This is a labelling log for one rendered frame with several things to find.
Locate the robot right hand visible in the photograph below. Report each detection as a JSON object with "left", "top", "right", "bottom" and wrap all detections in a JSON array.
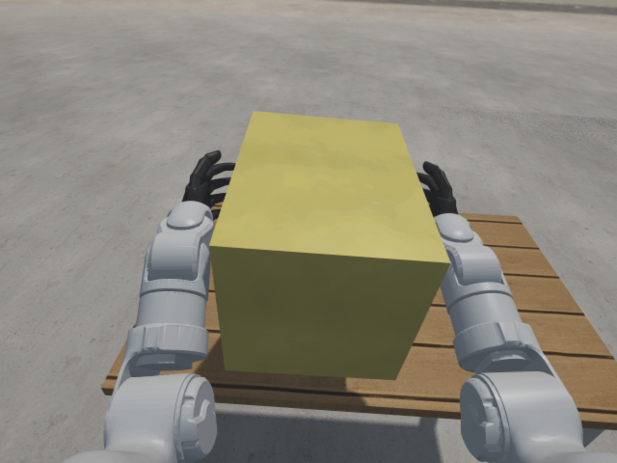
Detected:
[{"left": 417, "top": 161, "right": 458, "bottom": 217}]

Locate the robot left forearm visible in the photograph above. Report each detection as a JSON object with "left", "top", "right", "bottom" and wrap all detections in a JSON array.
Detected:
[{"left": 103, "top": 201, "right": 214, "bottom": 448}]

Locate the robot right forearm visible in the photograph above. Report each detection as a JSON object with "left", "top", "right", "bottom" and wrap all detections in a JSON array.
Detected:
[{"left": 434, "top": 213, "right": 583, "bottom": 444}]

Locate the robot left hand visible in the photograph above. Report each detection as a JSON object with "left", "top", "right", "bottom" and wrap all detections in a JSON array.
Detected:
[{"left": 182, "top": 150, "right": 236, "bottom": 221}]

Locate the robot right upper arm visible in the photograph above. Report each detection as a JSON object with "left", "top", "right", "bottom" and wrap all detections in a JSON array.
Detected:
[{"left": 460, "top": 371, "right": 617, "bottom": 463}]

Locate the table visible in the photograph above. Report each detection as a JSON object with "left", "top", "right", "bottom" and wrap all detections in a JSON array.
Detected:
[{"left": 101, "top": 202, "right": 617, "bottom": 448}]

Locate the carton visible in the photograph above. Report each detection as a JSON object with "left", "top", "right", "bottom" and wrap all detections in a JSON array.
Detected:
[{"left": 209, "top": 111, "right": 450, "bottom": 380}]

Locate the robot left upper arm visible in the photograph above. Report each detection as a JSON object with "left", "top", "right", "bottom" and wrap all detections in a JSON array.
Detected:
[{"left": 62, "top": 373, "right": 217, "bottom": 463}]

